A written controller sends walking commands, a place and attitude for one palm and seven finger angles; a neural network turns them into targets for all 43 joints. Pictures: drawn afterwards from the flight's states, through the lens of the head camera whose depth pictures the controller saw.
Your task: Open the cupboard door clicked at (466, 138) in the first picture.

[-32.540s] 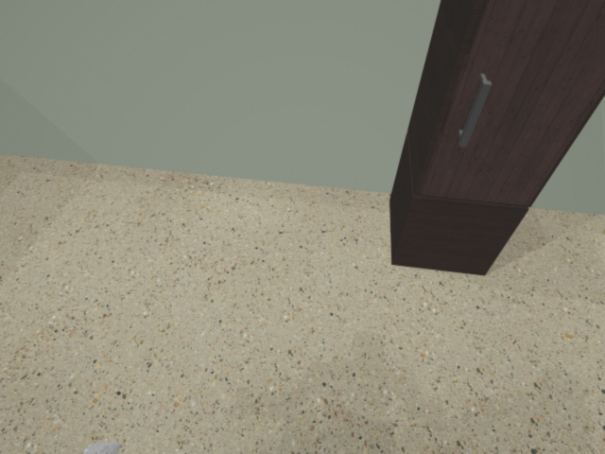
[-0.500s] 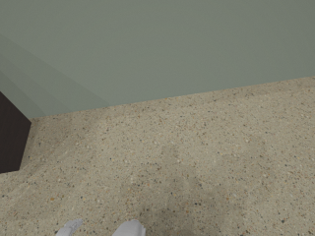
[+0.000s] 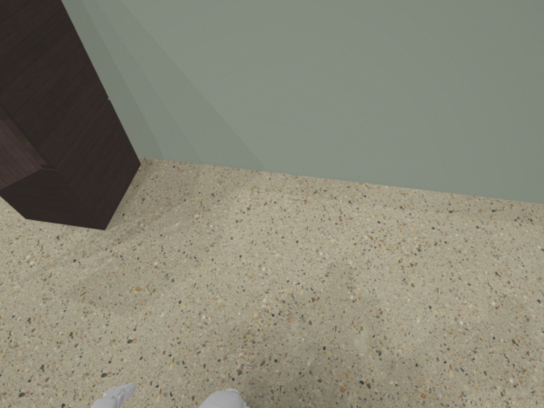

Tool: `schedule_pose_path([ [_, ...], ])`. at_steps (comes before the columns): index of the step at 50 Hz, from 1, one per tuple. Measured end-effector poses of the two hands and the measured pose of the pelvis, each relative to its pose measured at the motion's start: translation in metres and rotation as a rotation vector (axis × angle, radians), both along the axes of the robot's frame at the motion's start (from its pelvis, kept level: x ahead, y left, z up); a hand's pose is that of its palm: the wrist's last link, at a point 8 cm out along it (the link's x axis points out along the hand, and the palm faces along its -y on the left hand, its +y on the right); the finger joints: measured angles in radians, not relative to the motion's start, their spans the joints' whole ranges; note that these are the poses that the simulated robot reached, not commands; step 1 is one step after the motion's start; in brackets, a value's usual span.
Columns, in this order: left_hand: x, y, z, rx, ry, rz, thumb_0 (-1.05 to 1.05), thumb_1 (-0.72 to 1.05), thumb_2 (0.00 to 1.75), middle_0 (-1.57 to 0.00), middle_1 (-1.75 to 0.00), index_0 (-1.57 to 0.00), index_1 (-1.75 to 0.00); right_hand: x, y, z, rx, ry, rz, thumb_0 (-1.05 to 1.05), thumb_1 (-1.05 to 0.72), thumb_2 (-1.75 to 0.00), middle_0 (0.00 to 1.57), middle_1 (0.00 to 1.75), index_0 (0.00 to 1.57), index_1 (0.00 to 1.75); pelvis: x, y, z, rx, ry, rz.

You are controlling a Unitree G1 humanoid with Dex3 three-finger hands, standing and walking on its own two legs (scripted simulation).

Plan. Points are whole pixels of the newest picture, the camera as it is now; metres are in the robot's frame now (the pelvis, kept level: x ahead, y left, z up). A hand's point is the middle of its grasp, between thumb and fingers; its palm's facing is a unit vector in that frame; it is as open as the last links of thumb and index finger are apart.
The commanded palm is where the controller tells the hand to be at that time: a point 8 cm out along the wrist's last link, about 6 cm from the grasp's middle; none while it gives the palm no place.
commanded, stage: turn to face it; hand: left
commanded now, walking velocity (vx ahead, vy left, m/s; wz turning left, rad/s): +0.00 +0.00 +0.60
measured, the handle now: out of the picture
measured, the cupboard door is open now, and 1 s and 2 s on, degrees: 53 53 53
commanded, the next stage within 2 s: take the last steps up to it in 1.24 s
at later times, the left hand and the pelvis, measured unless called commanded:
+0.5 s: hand out of the picture +0.05 +0.23 -0.15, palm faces +0.32 -0.91 -0.26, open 7.4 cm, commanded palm none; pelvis +0.01 -0.01 +0.01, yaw +18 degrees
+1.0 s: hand out of the picture -0.06 +0.19 -0.17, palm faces +0.60 -0.77 -0.23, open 7.4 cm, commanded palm none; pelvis +0.02 -0.02 +0.00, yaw +36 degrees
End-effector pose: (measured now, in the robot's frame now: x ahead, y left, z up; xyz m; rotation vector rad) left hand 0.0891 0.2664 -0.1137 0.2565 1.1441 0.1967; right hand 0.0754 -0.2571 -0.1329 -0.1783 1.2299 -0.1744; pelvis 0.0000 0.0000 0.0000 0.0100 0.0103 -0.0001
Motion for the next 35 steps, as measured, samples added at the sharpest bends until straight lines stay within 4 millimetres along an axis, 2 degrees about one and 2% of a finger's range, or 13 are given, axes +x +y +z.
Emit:
schedule_pose_path([
  [4, -0.02, -0.009, 0.005, -0.012, 0.023, 0.052, 0.01, 0.9, 0.9, -0.2, -0.3, -0.2, -0.3, 0.017, -0.003, 0.006, 0.003, 0.012, 0.039, 0.01, -0.91, -0.9, 0.2, 0.3, 0.2, 0.3, 0.003, -0.003, 0.008, 0.006, -0.013, 0.055],
  [7, -0.034, -0.014, 0.002, -0.041, 0.05, 0.087, 0.01, 0.9, 0.9, -0.2, -0.3, -0.2, -0.3, 0.035, 0.002, 0.016, 0.003, -0.003, 0.078, 0.01, -0.91, -0.9, 0.2, 0.3, 0.2, 0.3, 0.006, -0.002, 0.013, 0.022, -0.011, 0.09],
  [10, -0.05, -0.013, -0.007, -0.076, 0.067, 0.131, 0.01, 0.9, 0.9, -0.2, -0.3, -0.2, -0.3, 0.057, 0.014, 0.022, -0.007, -0.033, 0.136, 0.01, -0.91, -0.9, 0.2, 0.3, 0.2, 0.3, 0.009, 0.002, 0.012, 0.026, -0.009, 0.128],
  [14, -0.069, -0.002, -0.028, -0.102, 0.095, 0.203, 0.01, 0.9, 0.9, -0.2, -0.3, -0.2, -0.3, 0.083, 0.03, 0.02, -0.036, -0.093, 0.22, 0.01, -0.91, -0.9, 0.2, 0.3, 0.2, 0.3, 0.009, 0.012, -0.002, 0.003, -0.004, 0.183],
  [19, -0.071, 0.008, -0.02, -0.084, 0.081, 0.273, 0.01, 0.9, 0.9, -0.2, -0.3, -0.2, -0.3, 0.085, 0.037, 0.025, -0.051, -0.07, 0.288, 0.01, -0.91, -0.9, 0.2, 0.3, 0.2, 0.3, 0.008, 0.006, 0.006, -0.009, -0.004, 0.245],
  [24, -0.064, 0.006, -0.002, -0.051, 0.018, 0.312, 0.01, 0.91, 0.9, -0.2, -0.3, -0.2, -0.3, 0.082, 0.031, 0.02, -0.03, -0.018, 0.325, 0.01, -0.91, -0.9, 0.2, 0.3, 0.21, 0.3, 0.011, -0.006, 0.011, -0.018, -0.001, 0.3],
  [28, -0.063, -0.003, 0.005, -0.006, -0.032, 0.34, 0.01, 0.91, 0.9, -0.2, -0.3, -0.2, -0.3, 0.089, 0.018, 0.006, -0.004, 0.012, 0.344, 0.01, -0.9, -0.9, 0.2, 0.3, 0.21, 0.3, 0.018, -0.024, 0.005, -0.005, 0.01, 0.353],
  [30, -0.068, -0.01, 0.006, 0.014, -0.038, 0.358, 0.01, 0.91, 0.9, -0.2, -0.3, -0.2, -0.3, 0.096, 0.012, -0.001, 0.004, 0.022, 0.357, 0.01, -0.9, -0.9, 0.2, 0.3, 0.21, 0.3, 0.019, -0.03, 0.002, 0.0, 0.002, 0.379],
  [35, -0.092, -0.033, 0.01, -0.013, -0.005, 0.431, 0.01, 0.9, 0.9, -0.2, -0.3, -0.2, -0.3, 0.119, 0.012, 0.008, -0.002, 0.033, 0.413, 0.01, -0.91, -0.9, 0.2, 0.3, 0.2, 0.3, 0.024, -0.034, 0.011, 0.016, -0.017, 0.456],
])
